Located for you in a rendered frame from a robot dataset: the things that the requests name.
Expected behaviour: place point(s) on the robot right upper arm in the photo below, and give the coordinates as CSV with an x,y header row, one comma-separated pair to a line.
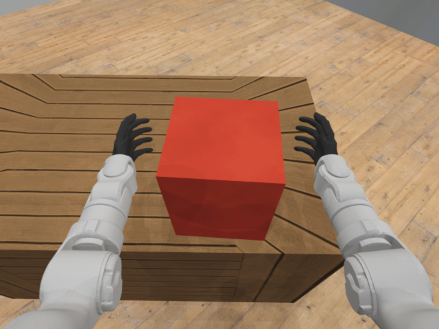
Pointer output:
x,y
390,287

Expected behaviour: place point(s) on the pedestal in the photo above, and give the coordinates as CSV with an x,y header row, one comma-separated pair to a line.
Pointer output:
x,y
56,132

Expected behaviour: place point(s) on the right robot hand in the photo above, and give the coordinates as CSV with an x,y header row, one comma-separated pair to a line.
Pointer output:
x,y
324,143

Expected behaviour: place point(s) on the carton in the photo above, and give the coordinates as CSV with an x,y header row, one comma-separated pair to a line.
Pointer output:
x,y
221,171

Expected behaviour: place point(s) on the right robot forearm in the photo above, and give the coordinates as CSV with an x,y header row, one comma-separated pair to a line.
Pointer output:
x,y
356,223

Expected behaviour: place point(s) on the left robot hand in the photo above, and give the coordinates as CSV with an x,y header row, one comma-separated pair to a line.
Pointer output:
x,y
125,143

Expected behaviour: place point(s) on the left robot forearm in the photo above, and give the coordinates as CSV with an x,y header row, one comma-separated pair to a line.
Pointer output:
x,y
100,227

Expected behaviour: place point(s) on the robot left upper arm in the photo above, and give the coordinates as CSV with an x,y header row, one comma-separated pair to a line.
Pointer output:
x,y
80,286

